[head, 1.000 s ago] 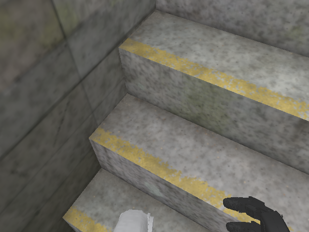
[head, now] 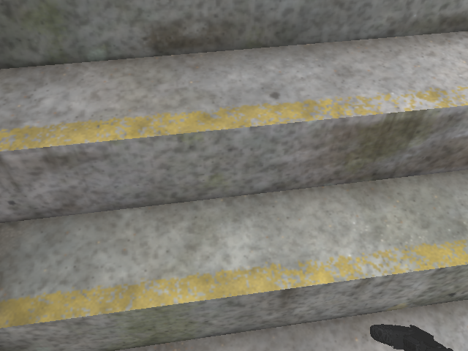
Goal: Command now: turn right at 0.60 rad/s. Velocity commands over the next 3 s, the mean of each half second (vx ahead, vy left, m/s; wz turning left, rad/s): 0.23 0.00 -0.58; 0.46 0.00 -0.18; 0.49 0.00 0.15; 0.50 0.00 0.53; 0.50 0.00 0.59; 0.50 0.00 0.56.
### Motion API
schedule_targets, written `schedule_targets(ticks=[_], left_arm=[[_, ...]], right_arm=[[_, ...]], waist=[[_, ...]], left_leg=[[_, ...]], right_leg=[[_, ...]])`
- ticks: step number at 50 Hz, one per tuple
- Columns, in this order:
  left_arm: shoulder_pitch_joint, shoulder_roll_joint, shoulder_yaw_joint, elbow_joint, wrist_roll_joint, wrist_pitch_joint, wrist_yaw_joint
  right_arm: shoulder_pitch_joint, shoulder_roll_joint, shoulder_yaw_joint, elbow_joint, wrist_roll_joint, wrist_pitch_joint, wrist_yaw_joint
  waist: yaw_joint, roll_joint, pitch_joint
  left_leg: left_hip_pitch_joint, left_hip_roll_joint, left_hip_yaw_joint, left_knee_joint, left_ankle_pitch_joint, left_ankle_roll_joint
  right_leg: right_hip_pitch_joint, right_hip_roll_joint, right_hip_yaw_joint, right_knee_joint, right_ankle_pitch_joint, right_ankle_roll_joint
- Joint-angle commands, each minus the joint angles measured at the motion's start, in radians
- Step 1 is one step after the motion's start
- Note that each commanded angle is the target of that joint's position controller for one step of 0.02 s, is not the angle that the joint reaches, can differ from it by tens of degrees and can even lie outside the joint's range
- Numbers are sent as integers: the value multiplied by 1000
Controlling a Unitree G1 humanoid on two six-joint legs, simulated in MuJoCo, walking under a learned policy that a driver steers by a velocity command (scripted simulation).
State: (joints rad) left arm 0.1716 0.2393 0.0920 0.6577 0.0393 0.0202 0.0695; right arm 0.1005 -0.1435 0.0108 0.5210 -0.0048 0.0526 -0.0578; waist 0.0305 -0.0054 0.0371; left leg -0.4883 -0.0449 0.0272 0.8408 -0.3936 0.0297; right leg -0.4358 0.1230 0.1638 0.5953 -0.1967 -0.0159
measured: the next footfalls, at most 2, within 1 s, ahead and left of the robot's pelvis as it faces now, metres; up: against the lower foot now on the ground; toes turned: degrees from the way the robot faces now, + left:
left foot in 0.04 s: +0.07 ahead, +0.08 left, +0.00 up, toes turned -2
right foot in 0.78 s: +0.36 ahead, -0.40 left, +0.22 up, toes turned -31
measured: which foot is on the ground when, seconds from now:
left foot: up 0.00-0.02, down 0.04-0.80, up 0.82-1.00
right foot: down 0.00-0.02, up 0.04-0.76, down 0.78-1.00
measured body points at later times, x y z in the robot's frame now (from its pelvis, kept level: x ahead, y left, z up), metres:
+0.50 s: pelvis +0.05 -0.02 +0.02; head +0.11 -0.01 +0.46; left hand +0.31 +0.12 -0.09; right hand +0.00 -0.30 -0.09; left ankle +0.03 +0.09 -0.72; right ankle +0.05 -0.18 -0.51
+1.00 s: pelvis +0.24 -0.29 +0.15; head +0.26 -0.30 +0.60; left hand +0.42 -0.10 +0.02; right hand +0.34 -0.57 +0.06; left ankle +0.23 -0.15 -0.29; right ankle +0.32 -0.38 -0.51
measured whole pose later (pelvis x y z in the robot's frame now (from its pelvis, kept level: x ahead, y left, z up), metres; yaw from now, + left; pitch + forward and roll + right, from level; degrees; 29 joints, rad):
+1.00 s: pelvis +0.24 -0.29 +0.15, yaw -19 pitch +0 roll -1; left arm 0.23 0.18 0.06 0.84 0.04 -0.05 0.00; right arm 0.10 -0.18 -0.06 0.69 -0.01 -0.11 0.00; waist -0.02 0.02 0.03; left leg -0.83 -0.05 -0.06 2.05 0.11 0.06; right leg -0.68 -0.05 -0.25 1.04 -0.38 -0.13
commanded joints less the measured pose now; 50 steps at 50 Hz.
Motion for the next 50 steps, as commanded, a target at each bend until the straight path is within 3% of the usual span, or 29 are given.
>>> schedule_targets(ticks=[1,2,3,4,5,7,9,13,14,16,18,21,22,26,28,29,31,34,36,37,38,39,40,41,42,43,46,48,50], left_arm=[[-77,46,17,-63,-12,-28,-31],[-53,6,13,-68,-28,-35,-54],[36,68,23,-72,14,-42,-54],[54,90,33,-63,35,-42,-47],[39,85,32,-49,49,-25,-42],[-2,61,8,-83,27,-11,-34],[-48,76,-6,-90,13,-20,-55],[-77,72,5,-92,23,-32,-80],[-75,77,3,-81,6,-32,-86],[-141,43,-12,-93,16,-32,-112],[-233,15,-28,-139,12,-49,-129],[-188,-30,-40,-119,33,-30,-120],[-191,-54,-44,-117,16,-13,-108],[-217,-32,-20,-141,-6,3,-72],[-273,-33,-20,-128,-11,-4,-66],[-353,-16,-13,-175,9,1,-62],[-404,-17,-13,-210,-3,14,-71],[-569,-116,-79,-310,5,-11,-93],[-560,-154,-113,-335,-21,-2,-124],[-480,-193,-123,-321,-53,3,-126],[-272,-97,-72,-220,-43,26,-107],[121,-60,-35,-154,-47,34,-87],[267,26,1,-132,-53,30,-81],[312,212,50,-88,10,9,-72],[181,283,88,-116,-18,17,-68],[43,256,62,-111,4,-6,-76],[-41,-3,-21,49,-20,-62,-71],[-26,-97,-49,114,8,-91,-68],[78,-133,-66,187,0,-130,-73]], right_arm=[[58,-100,-39,-35,-4,-27,-49],[57,-145,-46,-47,-14,-28,-53],[35,-191,-61,-100,-22,-30,-51],[-28,-167,-58,-135,-28,-37,-49],[-66,-96,-34,-123,-25,-40,-48],[-23,-138,-48,-67,-52,-47,-43],[63,-149,-57,-37,-50,-57,-53],[158,-227,-102,43,-23,-117,-42],[164,-207,-88,45,-30,-114,-32],[198,-194,-81,68,-36,-116,-30],[201,-214,-90,80,-48,-124,-54],[221,-227,-100,141,-35,-140,-47],[265,-228,-108,186,-42,-161,-27],[332,-190,-95,280,-36,-218,27],[366,-177,-91,317,-33,-224,37],[357,-202,-98,329,-31,-234,36],[410,-215,-105,368,-43,-239,27],[466,-232,-116,451,-59,-210,-1],[425,-166,-96,460,-20,-181,7],[353,-153,-92,427,21,-183,21],[336,-212,-97,404,41,-189,33],[325,-342,-117,385,54,-230,66],[292,-428,-152,357,112,-276,99],[299,-259,-116,264,122,-270,129],[261,-239,-121,270,65,-252,140],[274,-82,-112,229,41,-235,107],[230,17,-70,185,-37,-190,76],[150,83,-29,142,-24,-160,61],[111,121,-10,141,-6,-134,39]], waist=[[-39,-34,-168],[-32,218,-174],[-19,289,-278],[6,257,-284],[18,185,-174],[29,163,-1],[-37,33,-6],[-52,67,-108],[-65,90,-89],[-89,86,-56],[-93,82,-73],[-63,62,-52],[-74,47,-53],[-54,73,43],[-70,55,100],[-83,98,93],[-74,69,113],[-129,130,73],[-106,122,69],[-68,112,37],[4,113,-159],[182,273,-413],[289,311,-551],[225,-157,-677],[210,-225,-823],[106,-268,-724],[-90,-70,-224],[-123,-15,-103],[-105,26,-22]], left_leg=[[310,59,-72,-363,273,9],[446,279,-284,-401,681,63],[391,471,-488,-410,852,163],[284,471,-540,-448,598,226],[190,367,-436,-482,110,226],[124,264,-303,-490,-167,211],[294,270,-302,-505,-141,216],[509,333,-283,-477,-138,195],[512,339,-256,-519,-164,218],[559,368,-253,-552,-167,250],[593,424,-270,-596,-118,248],[590,445,-166,-637,-74,218],[587,421,-113,-662,-86,201],[656,493,-65,-708,1,192],[651,484,-19,-731,-10,175],[707,482,-7,-773,129,181],[728,460,59,-816,134,165],[913,424,89,-908,244,162],[702,355,170,-1019,362,173],[443,353,198,-1066,786,171],[368,346,194,-838,1383,201],[390,397,157,-526,1966,174],[271,288,100,-213,1657,96],[-104,95,-33,291,446,-7],[9,-42,-286,857,323,-10],[-131,-39,-399,1167,396,-29],[-270,71,-161,1234,508,26],[-384,35,-172,1314,519,46],[-539,8,-194,1345,507,40]], right_leg=[[-15,-122,138,118,220,-78],[-260,6,-2,437,-227,-9],[-310,25,-37,763,-379,46],[-312,-8,-28,1003,-327,68],[-361,-25,-26,1174,-229,79],[-478,-31,-31,1081,-114,105],[-560,-24,-33,953,-98,109],[-635,-32,16,964,27,98],[-665,-41,-51,936,-33,106],[-754,-72,-59,959,-81,92],[-771,-115,-21,887,-90,55],[-834,-128,-51,1021,-78,6],[-846,-133,-78,1099,-116,-13],[-1087,-138,33,1456,-198,-56],[-1140,-147,17,1420,-219,-75],[-1168,-145,-36,1476,-305,-79],[-1164,-198,-102,1404,-336,-97],[-1301,-284,-236,1306,-511,-127],[-975,-317,-330,972,-432,-154],[-493,-277,-384,743,-207,-191],[-78,-127,-478,739,-191,-163],[340,-22,-369,716,-137,-177],[537,-56,-108,451,-120,-177],[765,-439,578,17,-292,-173],[558,-474,721,-207,-658,-32],[438,-509,678,-282,-763,30],[-42,-391,321,-51,-632,-65],[-159,-396,193,-43,-479,-87],[-163,-398,95,-67,-276,-57]])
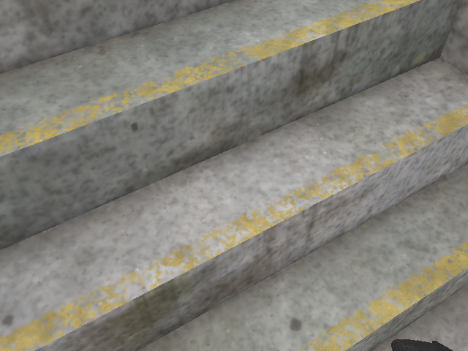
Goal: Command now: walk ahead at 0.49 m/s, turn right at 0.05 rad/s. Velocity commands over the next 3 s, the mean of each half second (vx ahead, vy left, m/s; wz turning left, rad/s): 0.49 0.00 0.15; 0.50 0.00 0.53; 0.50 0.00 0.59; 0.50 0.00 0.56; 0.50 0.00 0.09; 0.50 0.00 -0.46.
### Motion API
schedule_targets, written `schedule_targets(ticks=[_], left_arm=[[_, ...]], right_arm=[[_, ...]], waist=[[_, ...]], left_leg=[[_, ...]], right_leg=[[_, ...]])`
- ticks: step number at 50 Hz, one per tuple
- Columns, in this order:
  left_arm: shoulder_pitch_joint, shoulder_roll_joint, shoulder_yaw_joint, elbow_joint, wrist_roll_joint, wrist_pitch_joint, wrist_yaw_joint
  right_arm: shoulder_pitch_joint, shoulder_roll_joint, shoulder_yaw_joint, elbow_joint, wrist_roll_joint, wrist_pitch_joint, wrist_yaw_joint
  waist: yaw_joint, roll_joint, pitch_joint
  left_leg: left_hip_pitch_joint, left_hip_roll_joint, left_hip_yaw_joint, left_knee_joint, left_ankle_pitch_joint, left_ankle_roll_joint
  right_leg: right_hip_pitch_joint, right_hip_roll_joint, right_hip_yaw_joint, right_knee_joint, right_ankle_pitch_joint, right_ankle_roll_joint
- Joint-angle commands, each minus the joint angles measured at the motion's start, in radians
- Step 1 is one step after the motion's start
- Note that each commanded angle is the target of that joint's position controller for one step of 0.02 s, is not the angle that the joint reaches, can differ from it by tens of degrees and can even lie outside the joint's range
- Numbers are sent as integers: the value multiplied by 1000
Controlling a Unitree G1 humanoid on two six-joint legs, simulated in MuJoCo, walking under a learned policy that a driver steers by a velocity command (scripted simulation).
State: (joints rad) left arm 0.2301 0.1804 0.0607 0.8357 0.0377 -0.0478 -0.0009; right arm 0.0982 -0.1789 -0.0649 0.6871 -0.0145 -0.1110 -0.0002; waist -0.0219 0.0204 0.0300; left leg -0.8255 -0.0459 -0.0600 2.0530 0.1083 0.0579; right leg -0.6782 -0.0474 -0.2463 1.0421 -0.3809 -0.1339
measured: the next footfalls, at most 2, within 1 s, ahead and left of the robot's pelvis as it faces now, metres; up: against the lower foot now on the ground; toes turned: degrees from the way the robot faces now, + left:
left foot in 0.62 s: +0.36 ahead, +0.01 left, +0.22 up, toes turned +14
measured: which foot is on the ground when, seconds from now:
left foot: up 0.00-0.60, down 0.62-1.00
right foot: down 0.00-0.62, up 0.64-1.00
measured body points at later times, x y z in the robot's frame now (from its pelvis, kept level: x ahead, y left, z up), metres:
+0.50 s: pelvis +0.21 -0.04 +0.09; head +0.22 -0.09 +0.54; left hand +0.01 +0.12 -0.02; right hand +0.46 -0.13 -0.01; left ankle +0.28 +0.05 -0.33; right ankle +0.11 -0.06 -0.66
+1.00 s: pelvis +0.41 -0.06 +0.29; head +0.43 -0.05 +0.74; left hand +0.61 +0.14 +0.23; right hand +0.47 -0.27 +0.14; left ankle +0.32 -0.01 -0.44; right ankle +0.53 -0.15 -0.09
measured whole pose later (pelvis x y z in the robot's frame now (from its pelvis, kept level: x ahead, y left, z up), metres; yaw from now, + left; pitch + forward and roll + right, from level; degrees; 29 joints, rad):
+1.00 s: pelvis +0.41 -0.06 +0.29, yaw +22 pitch +4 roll +0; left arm 0.02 0.01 -0.08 0.59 0.07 -0.07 0.01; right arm 0.41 -0.13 -0.05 0.99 -0.02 -0.13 -0.05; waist -0.09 0.01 -0.04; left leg -0.21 -0.12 -0.10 0.55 -0.39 0.12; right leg -1.40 -0.10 0.02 2.26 -0.27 -0.08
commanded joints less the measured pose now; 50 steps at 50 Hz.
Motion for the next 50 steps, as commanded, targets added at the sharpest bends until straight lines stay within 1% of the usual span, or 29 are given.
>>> schedule_targets(ticks=[1,2,3,6,9,11,13,18,19,22,23,24,26,27,28,29,30,31,32,33,35,36,38,40,41,43,45,48,50], left_arm=[[42,-65,-37,26,5,-70,-9],[27,-49,-42,21,-2,-82,-15],[37,-42,-46,23,10,-97,-19],[113,15,-29,76,-16,-117,-26],[184,-19,-42,117,-18,-117,-19],[289,-18,-36,162,-3,-116,2],[367,-16,-34,198,-9,-120,23],[532,-34,-26,279,-10,-116,72],[529,-27,-32,292,-19,-114,73],[573,-33,-44,335,-40,-118,83],[564,-31,-50,353,-44,-118,90],[495,-20,-55,336,-55,-110,87],[389,60,-60,298,-100,-105,121],[441,99,-57,296,-118,-100,138],[491,114,-57,297,-130,-82,138],[579,73,-61,274,-143,-63,136],[565,160,-48,250,-124,-68,116],[387,261,-14,163,-92,-90,75],[143,139,-22,51,-32,-93,25],[-7,81,-26,-65,24,-92,-11],[-26,-74,-62,-187,36,-66,-20],[0,-120,-86,-201,32,-60,-11],[112,-121,-101,-162,23,-48,0],[55,-115,-113,-182,16,-32,12],[19,-79,-107,-193,11,-23,18],[-56,-81,-106,-211,-4,-23,27],[-207,-130,-118,-273,10,-30,34],[-443,-132,-122,-381,35,-52,13],[-541,-142,-135,-444,35,-48,-4]], right_arm=[[91,173,71,-23,16,40,-32],[93,156,73,-24,23,52,-42],[83,147,73,-19,26,49,-49],[59,166,69,-18,13,67,-71],[-17,151,68,-21,11,78,-61],[-146,178,79,-48,17,89,-56],[-192,206,87,-48,23,90,-55],[-261,232,104,-28,24,103,-59],[-345,243,119,-56,20,110,-58],[-361,206,126,-48,19,134,-34],[-316,214,135,-15,29,141,-28],[-283,179,141,1,49,139,-24],[-133,145,156,63,67,164,-46],[-75,109,140,97,93,184,-59],[-21,89,133,121,80,182,-57],[-44,60,132,135,88,154,-52],[135,45,117,185,89,146,-54],[307,-14,88,238,46,160,-56],[228,-124,34,253,-5,177,-69],[41,-120,13,187,-48,180,-81],[16,-55,23,246,-28,133,-88],[41,10,41,299,-33,109,-74],[34,56,58,315,-24,68,-52],[93,24,57,324,-8,40,-39],[94,-5,47,303,2,21,-34],[160,-32,31,288,9,-5,-41],[334,-62,13,319,15,-16,-50],[443,-46,-7,302,-11,-28,-55],[459,-46,-14,282,1,-21,-65]], waist=[[-40,5,-19],[-55,4,7],[-43,0,-27],[-33,-57,13],[-12,30,47],[54,-55,40],[91,-100,34],[120,-107,4],[124,-108,-11],[105,-105,-1],[73,-83,-42],[24,-72,-30],[-97,-189,-130],[-85,-243,-170],[-97,-289,-212],[-17,-279,-242],[-102,-316,-309],[-191,-208,-373],[-139,129,-319],[-97,52,-233],[62,-72,36],[105,-100,67],[161,-116,106],[146,-105,130],[137,-104,119],[86,-6,44],[-17,86,3],[-108,51,69],[-123,-2,74]], left_leg=[[-276,-7,-106,150,-13,1],[-268,-16,-88,45,-8,-5],[-291,-52,-57,163,-1,-1],[-614,-56,-71,523,-85,45],[-616,-35,-36,344,-21,45],[-615,-41,86,286,-14,38],[-669,-28,115,228,-14,44],[-900,-3,104,275,-177,59],[-885,-16,142,281,-224,85],[-740,7,238,110,-356,109],[-644,-7,266,86,-361,137],[-391,-21,314,-182,-418,165],[42,-69,359,-500,-629,176],[101,-134,466,-583,-841,166],[151,-168,472,-662,-932,184],[352,-196,414,-791,-901,216],[606,-162,243,-851,-784,242],[719,-123,22,-1040,-778,234],[682,23,-475,-1417,-954,357],[510,144,-810,-1643,-1074,371],[193,185,-661,-1649,-988,269],[145,163,-574,-1645,-904,231],[119,113,-392,-1632,-709,190],[130,88,-267,-1622,-575,180],[101,66,-212,-1620,-546,180],[190,87,-256,-1635,-521,232],[542,164,-442,-1712,-588,286],[837,221,-525,-1759,-561,275],[813,188,-438,-1803,-490,234]], right_leg=[[130,-233,468,-542,-14,80],[95,-206,386,-590,26,117],[115,-231,365,-636,76,109],[304,-254,385,-699,38,111],[306,-185,257,-711,35,198],[349,-167,188,-769,82,218],[456,-178,186,-786,137,212],[827,-240,231,-819,265,199],[842,-237,197,-855,432,193],[840,-208,121,-920,765,152],[845,-204,64,-911,939,143],[723,-152,-65,-922,1243,176],[621,-206,-76,-847,1974,125],[692,-249,-77,-758,2241,72],[780,-293,-61,-593,2423,35],[632,-249,-24,-451,2421,93],[433,-252,-6,-252,2114,64],[305,-218,28,-19,1461,-4],[-4,35,105,481,448,13],[-180,92,347,933,413,21],[-339,93,337,1148,429,29],[-408,82,332,1216,401,19],[-451,60,314,1152,376,32],[-490,18,287,1025,383,47],[-435,2,255,907,437,52],[-469,-1,206,1014,415,53],[-806,-20,246,1266,282,46],[-1111,-61,313,1325,48,42],[-1048,-85,256,1072,3,71]])
Over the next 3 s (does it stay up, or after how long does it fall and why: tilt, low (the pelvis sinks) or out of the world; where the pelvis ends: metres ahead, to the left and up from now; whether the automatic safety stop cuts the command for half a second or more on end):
stays up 0.84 0.41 0.90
